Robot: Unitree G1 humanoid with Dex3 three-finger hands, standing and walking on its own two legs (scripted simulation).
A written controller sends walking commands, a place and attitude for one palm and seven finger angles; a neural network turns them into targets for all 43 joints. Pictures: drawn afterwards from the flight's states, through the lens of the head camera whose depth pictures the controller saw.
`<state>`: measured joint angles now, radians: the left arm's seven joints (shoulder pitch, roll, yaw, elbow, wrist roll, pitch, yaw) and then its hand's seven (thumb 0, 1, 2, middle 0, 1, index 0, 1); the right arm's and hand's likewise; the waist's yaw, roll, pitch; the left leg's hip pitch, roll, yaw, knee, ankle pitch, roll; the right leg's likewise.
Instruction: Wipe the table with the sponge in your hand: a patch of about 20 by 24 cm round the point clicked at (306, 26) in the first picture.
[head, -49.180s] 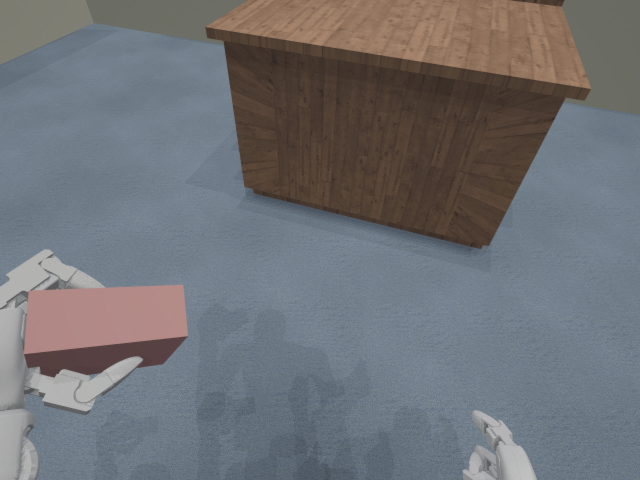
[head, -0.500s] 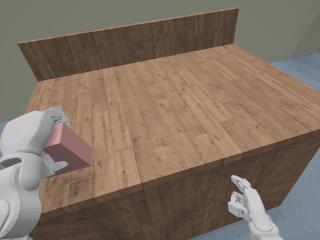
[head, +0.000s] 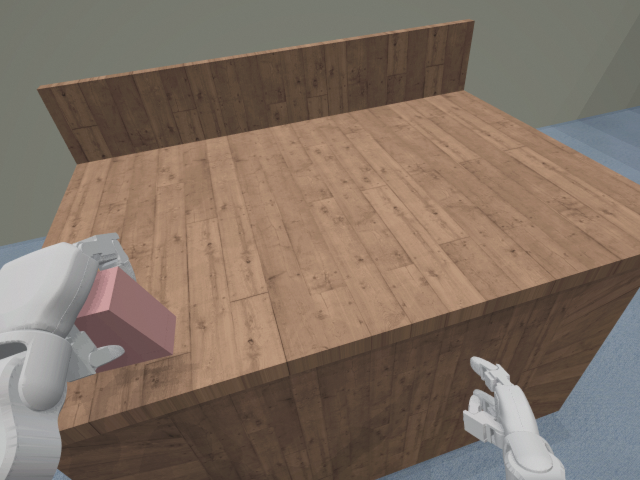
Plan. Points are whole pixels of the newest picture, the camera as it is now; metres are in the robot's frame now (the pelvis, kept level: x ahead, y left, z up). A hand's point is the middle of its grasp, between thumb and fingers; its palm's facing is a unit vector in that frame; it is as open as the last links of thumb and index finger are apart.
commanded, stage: bring the sponge back beside the body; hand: left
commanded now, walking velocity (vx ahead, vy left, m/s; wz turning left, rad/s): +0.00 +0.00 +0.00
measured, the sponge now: (109, 333) +0.20 +0.28 +0.14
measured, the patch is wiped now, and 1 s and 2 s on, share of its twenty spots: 1.00 1.00 1.00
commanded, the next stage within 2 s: step back with the hand held close in 0.36 s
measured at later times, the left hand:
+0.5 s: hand (78, 305) +0.20 +0.30 +0.19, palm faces +0.30 -0.17 -0.94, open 9.4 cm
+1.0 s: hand (87, 265) +0.21 +0.27 +0.23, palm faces +0.48 -0.75 -0.45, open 9.4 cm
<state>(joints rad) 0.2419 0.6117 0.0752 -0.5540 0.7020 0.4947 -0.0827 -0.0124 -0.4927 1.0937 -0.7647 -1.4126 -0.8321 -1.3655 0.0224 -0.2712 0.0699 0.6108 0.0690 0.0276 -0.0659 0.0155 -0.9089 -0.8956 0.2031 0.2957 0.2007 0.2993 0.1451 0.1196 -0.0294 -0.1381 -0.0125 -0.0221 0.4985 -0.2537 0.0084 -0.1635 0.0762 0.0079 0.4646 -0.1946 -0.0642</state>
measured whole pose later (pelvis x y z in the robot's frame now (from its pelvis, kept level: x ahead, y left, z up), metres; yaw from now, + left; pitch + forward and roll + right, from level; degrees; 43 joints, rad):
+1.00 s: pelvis -0.01 +0.02 -0.01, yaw +2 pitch +2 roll -2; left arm 0.38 0.49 0.51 -0.61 -0.08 -0.12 0.13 -0.01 -0.50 1.09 -0.76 -1.42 -0.83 -1.37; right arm 0.25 -0.23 0.01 0.62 0.04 0.00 -0.05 0.02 -0.91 -0.90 0.20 0.30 0.20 0.30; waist -0.04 0.04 -0.03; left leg -0.39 -0.03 -0.05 0.64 -0.29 0.03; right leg -0.37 0.06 -0.03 0.54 -0.21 -0.03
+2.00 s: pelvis -0.26 +0.00 -0.03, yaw +0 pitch -3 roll -5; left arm 0.34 0.44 0.43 -0.67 -0.05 -0.14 0.12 -0.01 -0.50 1.10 -0.77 -1.42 -0.83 -1.38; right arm 0.22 -0.21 0.02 0.61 0.04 -0.10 -0.03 0.01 -0.91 -0.89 0.21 0.30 0.20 0.30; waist -0.04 0.07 0.03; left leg -0.63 0.08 -0.04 1.04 -0.40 -0.01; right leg -0.31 0.03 -0.07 0.66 -0.29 0.01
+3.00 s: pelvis -0.38 -0.02 -0.02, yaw +1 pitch +0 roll -1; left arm 0.39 0.42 0.42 -0.69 -0.06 -0.14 0.12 -0.01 -0.51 1.10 -0.77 -1.42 -0.84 -1.37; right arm 0.22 -0.21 0.02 0.65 0.02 -0.08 -0.05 0.01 -0.91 -0.89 0.21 0.30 0.20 0.30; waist -0.01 -0.01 -0.02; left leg -0.37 0.06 0.01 0.74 -0.38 0.04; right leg -0.35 0.00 -0.08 0.64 -0.29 -0.03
